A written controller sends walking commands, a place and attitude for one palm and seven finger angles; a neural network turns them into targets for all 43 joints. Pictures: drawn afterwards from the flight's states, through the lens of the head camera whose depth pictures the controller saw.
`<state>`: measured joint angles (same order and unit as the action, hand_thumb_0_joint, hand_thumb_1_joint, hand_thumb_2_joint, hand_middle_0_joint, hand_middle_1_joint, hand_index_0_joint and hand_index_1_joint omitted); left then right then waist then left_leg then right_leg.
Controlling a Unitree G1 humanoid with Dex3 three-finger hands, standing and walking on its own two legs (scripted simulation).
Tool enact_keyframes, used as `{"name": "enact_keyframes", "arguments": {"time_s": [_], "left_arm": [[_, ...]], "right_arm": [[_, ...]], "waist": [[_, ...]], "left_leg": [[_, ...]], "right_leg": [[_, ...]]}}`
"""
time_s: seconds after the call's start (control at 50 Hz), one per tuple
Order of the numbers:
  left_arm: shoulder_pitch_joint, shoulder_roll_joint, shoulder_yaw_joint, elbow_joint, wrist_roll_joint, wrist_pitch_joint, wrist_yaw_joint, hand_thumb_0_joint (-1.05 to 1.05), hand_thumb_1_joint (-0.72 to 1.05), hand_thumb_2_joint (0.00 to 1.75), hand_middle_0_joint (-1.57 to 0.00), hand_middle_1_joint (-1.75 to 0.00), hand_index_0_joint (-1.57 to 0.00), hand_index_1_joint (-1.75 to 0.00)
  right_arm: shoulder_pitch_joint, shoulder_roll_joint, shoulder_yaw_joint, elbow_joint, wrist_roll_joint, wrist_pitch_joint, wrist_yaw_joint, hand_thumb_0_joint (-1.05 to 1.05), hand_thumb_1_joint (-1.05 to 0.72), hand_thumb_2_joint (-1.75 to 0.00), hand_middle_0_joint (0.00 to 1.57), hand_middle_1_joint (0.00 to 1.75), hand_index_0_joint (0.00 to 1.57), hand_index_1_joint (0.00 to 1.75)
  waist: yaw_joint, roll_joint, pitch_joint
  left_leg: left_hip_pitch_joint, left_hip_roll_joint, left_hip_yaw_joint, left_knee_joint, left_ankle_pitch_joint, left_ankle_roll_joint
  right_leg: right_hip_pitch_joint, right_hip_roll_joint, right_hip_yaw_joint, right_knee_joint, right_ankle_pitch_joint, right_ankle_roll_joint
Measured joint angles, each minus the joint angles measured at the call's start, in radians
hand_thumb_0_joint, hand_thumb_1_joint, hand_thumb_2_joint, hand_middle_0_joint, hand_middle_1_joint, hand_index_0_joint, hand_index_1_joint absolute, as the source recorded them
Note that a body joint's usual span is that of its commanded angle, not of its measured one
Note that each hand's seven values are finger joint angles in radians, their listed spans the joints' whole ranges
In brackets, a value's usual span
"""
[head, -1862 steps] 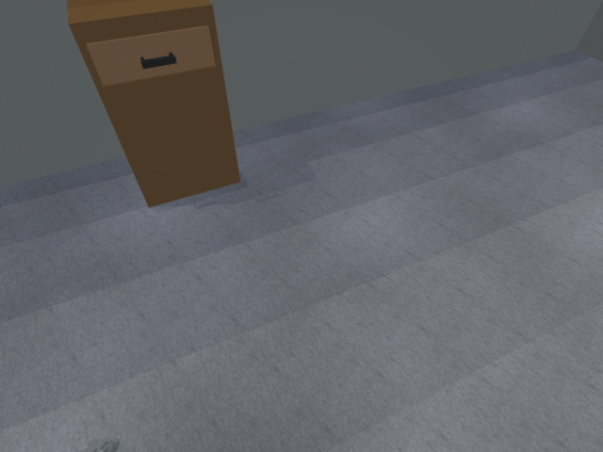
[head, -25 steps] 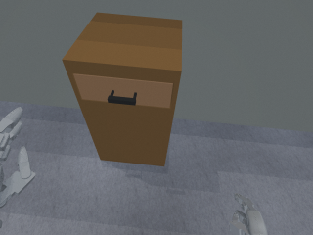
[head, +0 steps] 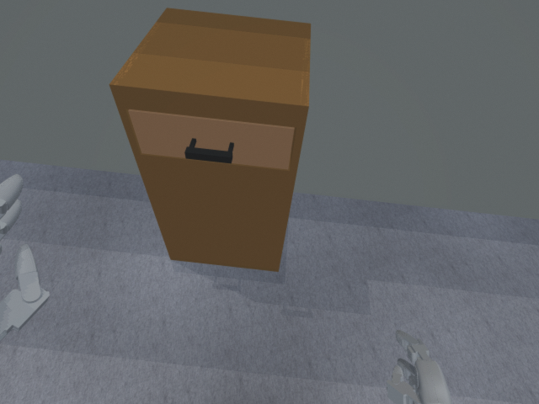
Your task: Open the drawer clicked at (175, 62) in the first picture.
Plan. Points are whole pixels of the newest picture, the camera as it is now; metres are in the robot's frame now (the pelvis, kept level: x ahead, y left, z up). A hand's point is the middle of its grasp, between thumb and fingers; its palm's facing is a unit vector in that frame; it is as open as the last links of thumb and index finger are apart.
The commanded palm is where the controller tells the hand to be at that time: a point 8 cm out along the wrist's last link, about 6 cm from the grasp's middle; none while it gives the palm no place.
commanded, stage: step back with the hand held close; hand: left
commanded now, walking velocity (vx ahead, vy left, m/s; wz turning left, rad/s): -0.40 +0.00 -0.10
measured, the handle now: (210, 149) +0.69 +0.19 -0.10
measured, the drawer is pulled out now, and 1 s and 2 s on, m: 0.00 0.00 0.00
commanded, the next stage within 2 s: stop stepping back and stand still in 0.16 s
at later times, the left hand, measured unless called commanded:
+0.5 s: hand (94, 391) +0.12 +0.17 +0.15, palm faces +0.24 -0.85 -0.47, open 7.4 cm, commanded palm +0.06 +0.22 +0.18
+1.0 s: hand out of the picture +0.04 +0.20 +0.15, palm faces +0.34 -0.82 -0.46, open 7.4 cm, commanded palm -0.01 +0.24 +0.18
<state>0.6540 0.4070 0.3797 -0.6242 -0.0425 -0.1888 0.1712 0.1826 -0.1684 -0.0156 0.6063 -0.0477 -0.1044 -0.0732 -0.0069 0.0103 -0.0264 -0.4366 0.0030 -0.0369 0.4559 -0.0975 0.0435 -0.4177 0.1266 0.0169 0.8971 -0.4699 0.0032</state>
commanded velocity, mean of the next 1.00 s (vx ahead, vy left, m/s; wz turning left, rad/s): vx -0.05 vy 0.04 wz -0.01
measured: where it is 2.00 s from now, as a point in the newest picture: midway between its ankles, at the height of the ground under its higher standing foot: outside the picture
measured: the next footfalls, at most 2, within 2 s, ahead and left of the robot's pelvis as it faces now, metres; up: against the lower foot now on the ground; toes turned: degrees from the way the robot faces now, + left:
right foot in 0.20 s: -0.15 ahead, -0.11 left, +0.00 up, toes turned +0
left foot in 0.42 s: -0.04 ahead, +0.04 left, +0.00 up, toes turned -4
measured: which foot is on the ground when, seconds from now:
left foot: down 0.00-0.22, up 0.24-0.40, down 0.42-1.00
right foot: up 0.00-0.18, down 0.20-1.00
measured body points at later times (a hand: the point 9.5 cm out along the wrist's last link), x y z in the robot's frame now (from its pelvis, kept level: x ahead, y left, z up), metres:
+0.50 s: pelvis -0.09 -0.05 +0.00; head -0.08 -0.05 +0.45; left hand +0.10 +0.21 +0.17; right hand +0.05 -0.33 -0.08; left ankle -0.08 +0.04 -0.74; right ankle -0.19 -0.10 -0.74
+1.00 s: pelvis -0.15 -0.03 +0.00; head -0.15 -0.04 +0.45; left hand +0.02 +0.24 +0.18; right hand -0.02 -0.26 -0.10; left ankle -0.08 +0.04 -0.74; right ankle -0.19 -0.10 -0.74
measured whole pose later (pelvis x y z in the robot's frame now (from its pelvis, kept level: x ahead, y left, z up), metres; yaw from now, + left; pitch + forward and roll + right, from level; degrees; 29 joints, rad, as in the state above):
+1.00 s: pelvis -0.15 -0.03 +0.00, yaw -2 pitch +1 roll -1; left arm 0.65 0.36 0.32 -0.53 -0.03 -0.15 0.17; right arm 0.28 -0.18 0.04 0.61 -0.03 -0.10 -0.09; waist -0.01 0.04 -0.03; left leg -0.33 -0.06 0.00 0.42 -0.12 0.05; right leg -0.15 0.07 -0.07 0.42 -0.29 -0.06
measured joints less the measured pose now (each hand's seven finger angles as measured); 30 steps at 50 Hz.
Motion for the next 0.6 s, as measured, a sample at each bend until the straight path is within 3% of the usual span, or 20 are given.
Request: {"name": "enact_keyframes", "arguments": {"time_s": [0.06,0.12,0.18,0.22,0.24,0.28,0.32,0.38,0.42,0.44,0.48,0.56,0.6], "left_arm": [[0.023,-0.021,-0.029,-0.027,-0.015,0.032,0.002,0.01,0.89,0.9,-0.21,-0.3,-0.2,-0.3],[0.003,-0.013,-0.042,-0.037,-0.027,0.052,-0.013,0.01,0.89,0.9,-0.21,-0.3,-0.2,-0.3],[-0.025,0.032,-0.015,-0.041,-0.041,0.047,-0.033,0.01,0.89,0.9,-0.21,-0.3,-0.2,-0.3],[-0.035,0.059,0.011,-0.041,-0.044,0.023,-0.047,0.01,0.89,0.89,-0.21,-0.3,-0.2,-0.3],[-0.043,0.058,0.004,-0.028,-0.039,0.01,-0.053,0.01,0.89,0.89,-0.21,-0.3,-0.2,-0.3],[-0.032,0.057,-0.004,-0.012,-0.022,-0.007,-0.057,0.01,0.89,0.89,-0.21,-0.3,-0.21,-0.3],[0.008,0.054,0.005,-0.006,-0.011,0.0,-0.057,0.01,0.89,0.89,-0.21,-0.3,-0.21,-0.3],[0.057,0.033,0.001,-0.002,-0.011,0.032,-0.046,0.01,0.89,0.89,-0.21,-0.3,-0.21,-0.3],[0.061,0.023,-0.012,-0.001,-0.017,0.042,-0.035,0.01,0.89,0.89,-0.21,-0.3,-0.21,-0.3],[0.049,0.023,-0.021,0.006,-0.019,0.043,-0.031,0.01,0.89,0.89,-0.21,-0.3,-0.21,-0.3],[0.008,0.019,-0.037,0.04,-0.018,0.044,-0.027,0.01,0.89,0.89,-0.21,-0.3,-0.21,-0.3],[0.013,0.026,-0.028,0.05,-0.018,0.042,-0.024,0.01,0.89,0.89,-0.21,-0.3,-0.21,-0.3],[0.044,0.04,-0.015,0.032,-0.018,0.027,-0.028,0.01,0.89,0.89,-0.21,-0.3,-0.21,-0.3]], "right_arm": [[-0.006,0.007,0.016,0.019,0.003,-0.027,0.015,0.02,-0.91,-0.9,0.2,0.29,0.2,0.3],[-0.032,0.011,0.03,0.028,0.005,-0.03,0.026,0.01,-0.9,-0.9,0.2,0.3,0.2,0.3],[-0.07,0.016,0.04,0.013,0.01,-0.015,0.039,0.01,-0.9,-0.9,0.21,0.3,0.21,0.3],[-0.098,0.01,0.044,-0.001,0.021,0.007,0.05,0.01,-0.9,-0.9,0.21,0.3,0.21,0.3],[-0.102,0.0,0.041,0.004,0.03,0.022,0.052,0.01,-0.9,-0.9,0.21,0.3,0.21,0.3],[-0.084,-0.011,0.039,0.014,0.049,0.054,0.052,0.01,-0.9,-0.9,0.21,0.3,0.21,0.3],[-0.051,-0.016,0.042,0.011,0.059,0.085,0.044,0.02,-0.91,-0.9,0.21,0.3,0.21,0.3],[-0.001,-0.045,0.043,-0.017,0.065,0.101,0.022,0.02,-0.91,-0.9,0.21,0.3,0.21,0.3],[0.026,-0.08,0.032,-0.037,0.069,0.092,0.011,0.02,-0.91,-0.9,0.21,0.3,0.2,0.3],[0.033,-0.094,0.022,-0.04,0.073,0.087,0.006,0.02,-0.91,-0.9,0.2,0.3,0.2,0.3],[0.033,-0.104,0.006,-0.029,0.078,0.086,0.002,0.02,-0.91,-0.9,0.2,0.29,0.2,0.3],[0.039,-0.109,0.005,-0.05,0.075,0.088,0.01,0.02,-0.91,-0.9,0.2,0.29,0.2,0.3],[0.052,-0.102,0.004,-0.062,0.071,0.078,0.013,0.02,-0.91,-0.9,0.2,0.29,0.2,0.3]], "waist": [[0.019,-0.008,-0.02],[0.027,-0.017,-0.022],[0.028,-0.037,-0.009],[0.031,-0.039,0.005],[0.029,-0.02,0.01],[0.023,-0.026,-0.001],[0.016,-0.061,-0.022],[0.009,-0.074,-0.045],[0.003,-0.048,-0.053],[-0.006,-0.037,-0.053],[-0.015,-0.039,-0.037],[-0.043,-0.03,-0.017],[-0.051,-0.029,-0.026]], "left_leg": [[-0.002,0.012,0.022,-0.065,0.046,-0.008],[-0.014,0.015,0.041,-0.114,0.095,-0.019],[-0.05,0.013,0.062,-0.125,0.135,-0.037],[-0.1,0.026,0.075,-0.067,0.109,-0.053],[-0.123,0.035,0.062,-0.005,0.014,-0.059],[-0.154,0.008,0.042,0.17,-0.189,-0.067],[-0.136,-0.027,0.064,0.269,-0.257,-0.066],[-0.021,-0.05,0.099,0.207,-0.19,-0.049],[0.075,-0.042,0.099,0.093,-0.062,-0.029],[0.101,-0.041,0.089,0.051,-0.1,-0.011],[0.116,-0.048,0.08,0.031,-0.148,0.003],[0.122,-0.04,0.073,0.026,-0.112,-0.005],[0.106,-0.04,0.073,0.043,-0.12,-0.004]], "right_leg": [[0.076,-0.015,-0.007,-0.025,-0.043,0.005],[0.168,-0.041,-0.01,-0.164,-0.042,0.0],[0.258,-0.069,-0.015,-0.382,0.08,-0.012],[0.284,-0.065,-0.005,-0.474,0.051,-0.053],[0.283,-0.048,-0.01,-0.479,0.049,-0.068],[0.276,-0.049,-0.014,-0.485,0.102,-0.073],[0.275,-0.07,-0.013,-0.487,0.131,-0.055],[0.282,-0.074,-0.014,-0.489,0.149,-0.058],[0.284,-0.054,-0.022,-0.481,0.123,-0.059],[0.282,-0.047,-0.031,-0.473,0.103,-0.063],[0.279,-0.052,-0.041,-0.455,0.092,-0.064],[0.271,-0.049,-0.056,-0.43,0.129,-0.032],[0.275,-0.046,-0.058,-0.453,0.112,-0.069]]}}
